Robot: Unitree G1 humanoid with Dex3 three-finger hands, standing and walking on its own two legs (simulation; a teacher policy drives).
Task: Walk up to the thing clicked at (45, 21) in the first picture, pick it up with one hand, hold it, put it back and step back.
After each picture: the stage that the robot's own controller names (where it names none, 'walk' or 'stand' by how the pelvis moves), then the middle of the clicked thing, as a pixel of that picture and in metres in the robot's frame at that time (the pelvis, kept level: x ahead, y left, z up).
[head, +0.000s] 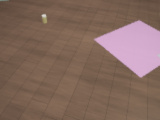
stand; (44, 18) +2.15 +0.59 -0.72
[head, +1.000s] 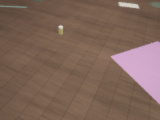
walk; (60, 30) +2.05 +0.29 -0.70
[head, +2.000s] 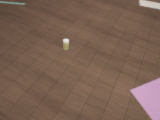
walk; (65, 44) +1.39 +0.12 -0.72
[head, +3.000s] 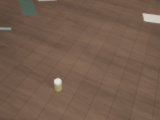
walk; (58, 84) +0.86 +0.19 -0.71
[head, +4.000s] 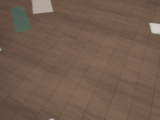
walk; out of the picture +0.50 +0.21 -0.71
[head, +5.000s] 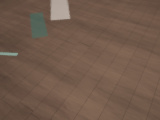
stand; out of the picture +0.43 +0.20 -0.72
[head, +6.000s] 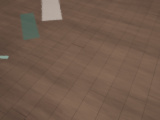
walk; out of the picture +0.39 +0.20 -0.73
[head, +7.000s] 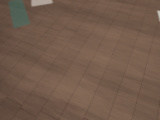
walk; out of the picture +0.39 +0.27 -0.69
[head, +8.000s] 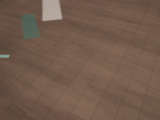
walk; out of the picture +0.42 +0.27 -0.70
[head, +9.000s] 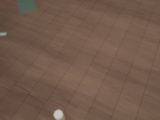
walk; (59, 116) +0.43 +0.21 -0.69
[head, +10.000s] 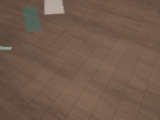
stand; out of the picture +0.48 +0.19 -0.72
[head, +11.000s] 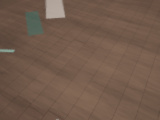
stand; out of the picture +0.53 +0.20 -0.72
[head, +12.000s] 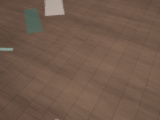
stand; out of the picture +0.51 +0.20 -0.73
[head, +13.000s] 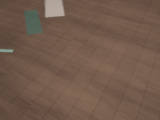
stand; out of the picture +0.50 +0.20 -0.73
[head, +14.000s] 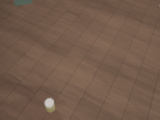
go down; (50, 105) +0.52 +0.21 -0.65
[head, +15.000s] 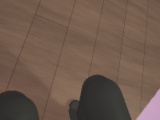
go down; out of the picture +0.58 +0.26 -0.28
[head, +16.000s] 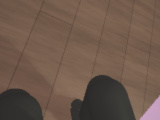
close in; out of the picture +0.57 +0.27 -0.28
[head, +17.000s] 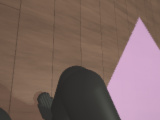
close in; out of the picture +0.55 +0.31 -0.25
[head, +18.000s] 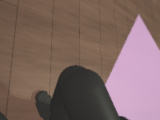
close; out of the picture +0.55 +0.31 -0.26
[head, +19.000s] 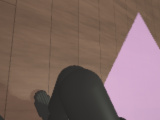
close; out of the picture +0.53 +0.30 -0.26
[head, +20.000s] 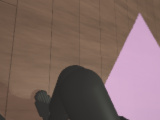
close; out of the picture +0.53 +0.30 -0.26
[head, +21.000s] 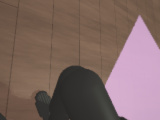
close; out of the picture +0.52 +0.30 -0.26
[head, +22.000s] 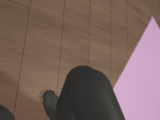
lift; out of the picture +0.55 +0.31 -0.27
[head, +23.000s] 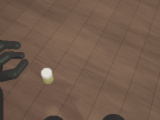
lift; (47, 76) +0.57 +0.19 -0.49
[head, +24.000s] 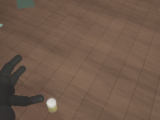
close in; (52, 105) +0.55 +0.19 -0.64
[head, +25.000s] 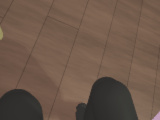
close in; out of the picture +0.59 +0.25 -0.28
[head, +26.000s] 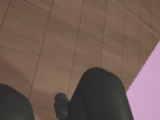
close in; out of the picture +0.57 +0.30 -0.25
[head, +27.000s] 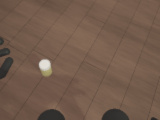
close in; (45, 68) +0.58 +0.21 -0.45
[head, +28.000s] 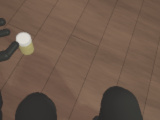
lift; (25, 44) +0.61 +0.22 -0.30
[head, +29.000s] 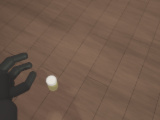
close; (52, 83) +0.57 +0.20 -0.53
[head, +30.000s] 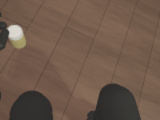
close in; (17, 37) +0.60 +0.23 -0.31
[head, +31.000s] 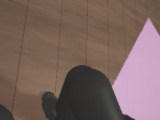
close; out of the picture +0.57 +0.31 -0.25
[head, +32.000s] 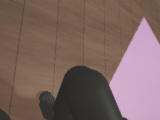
lift; out of the picture +0.57 +0.32 -0.26
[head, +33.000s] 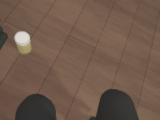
lift; (23, 43) +0.59 +0.23 -0.32
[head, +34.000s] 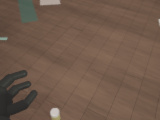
close in; (55, 115) +0.55 +0.18 -0.65
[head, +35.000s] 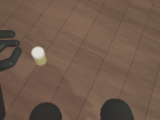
hold; (39, 56) +0.60 +0.20 -0.40
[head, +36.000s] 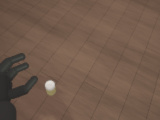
crouch; (50, 88) +0.57 +0.19 -0.58
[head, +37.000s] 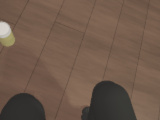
crouch; (4, 34) +0.61 +0.23 -0.31
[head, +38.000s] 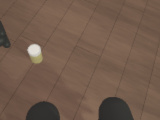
hold; (35, 54) +0.61 +0.21 -0.39
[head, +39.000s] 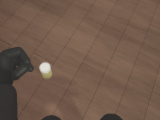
lower; (46, 70) +0.58 +0.20 -0.50
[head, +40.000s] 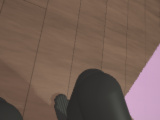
lower; out of the picture +0.60 +0.29 -0.25
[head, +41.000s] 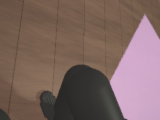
lower; out of the picture +0.58 +0.32 -0.25
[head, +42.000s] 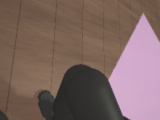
lower; out of the picture +0.58 +0.32 -0.25
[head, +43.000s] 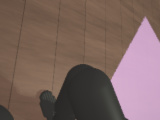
hold; out of the picture +0.58 +0.32 -0.25
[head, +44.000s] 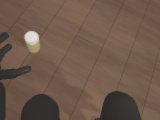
withdraw; (32, 42) +0.61 +0.22 -0.34
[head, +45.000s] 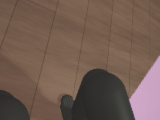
stand; out of the picture +0.60 +0.29 -0.25
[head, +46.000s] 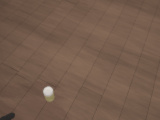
stand; (49, 94) +0.57 +0.20 -0.59
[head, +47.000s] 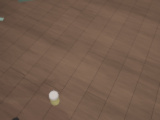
withdraw; (54, 98) +0.57 +0.19 -0.62
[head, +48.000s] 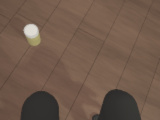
lower; (32, 35) +0.61 +0.21 -0.35
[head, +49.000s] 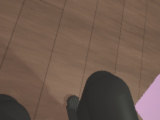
hold; out of the picture +0.60 +0.28 -0.25
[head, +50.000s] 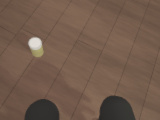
walk; (36, 47) +0.63 +0.21 -0.39
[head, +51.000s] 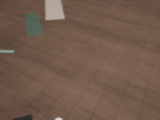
withdraw; out of the picture +0.56 +0.17 -0.66
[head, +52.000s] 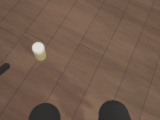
withdraw; (39, 51) +0.61 +0.20 -0.43
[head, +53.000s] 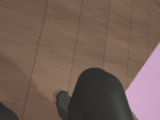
hold; out of the picture +0.60 +0.29 -0.26
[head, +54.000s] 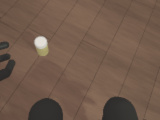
walk; (41, 46) +0.63 +0.21 -0.38
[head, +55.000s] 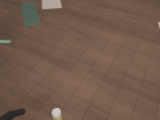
withdraw; (56, 115) +0.58 +0.17 -0.66
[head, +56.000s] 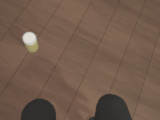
lower; (30, 42) +0.62 +0.21 -0.40
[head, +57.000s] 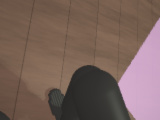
hold; out of the picture +0.61 +0.30 -0.25
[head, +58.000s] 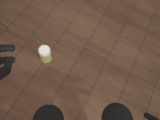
stand; (45, 54) +0.63 +0.19 -0.42
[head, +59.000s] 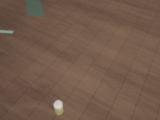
rise; (58, 107) +0.58 +0.17 -0.65
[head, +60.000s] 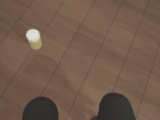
open; (34, 39) +0.64 +0.20 -0.39
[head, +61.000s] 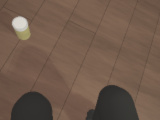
lower; (21, 29) +0.65 +0.22 -0.34
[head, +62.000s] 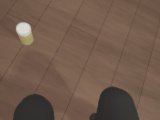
stand; (25, 34) +0.64 +0.21 -0.33
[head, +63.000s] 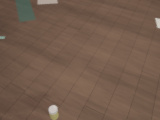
withdraw; (53, 112) +0.58 +0.17 -0.65
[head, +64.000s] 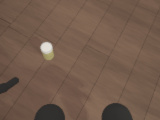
withdraw; (47, 51) +0.63 +0.19 -0.44
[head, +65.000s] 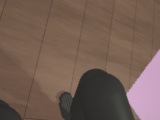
close; out of the picture +0.62 +0.28 -0.26
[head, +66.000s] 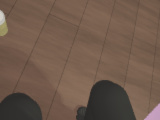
stand; out of the picture +0.64 +0.26 -0.29
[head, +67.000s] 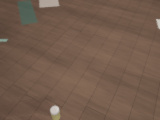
stand; (55, 113) +0.59 +0.18 -0.65
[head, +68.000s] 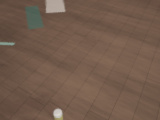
stand; (58, 116) +0.59 +0.18 -0.66
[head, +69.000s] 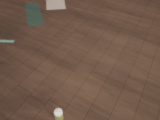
stand; (58, 115) +0.58 +0.17 -0.67
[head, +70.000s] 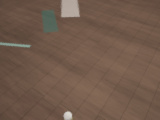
stand; (68, 118) +0.60 +0.14 -0.72
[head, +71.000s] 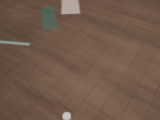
stand; (67, 119) +0.57 +0.15 -0.73
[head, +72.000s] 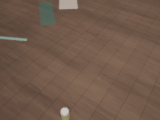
walk; (65, 114) +0.58 +0.15 -0.72
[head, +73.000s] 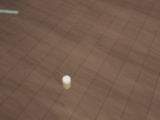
walk; (66, 82) +0.71 +0.12 -0.70
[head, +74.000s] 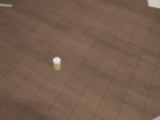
walk; (56, 63) +0.95 +0.20 -0.71
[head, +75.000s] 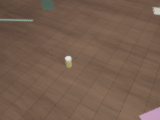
stand; (68, 61) +1.20 +0.23 -0.71
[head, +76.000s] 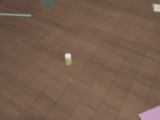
stand; (68, 59) +1.18 +0.17 -0.72
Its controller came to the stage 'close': yes
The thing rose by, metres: 0.01
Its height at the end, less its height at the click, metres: +0.00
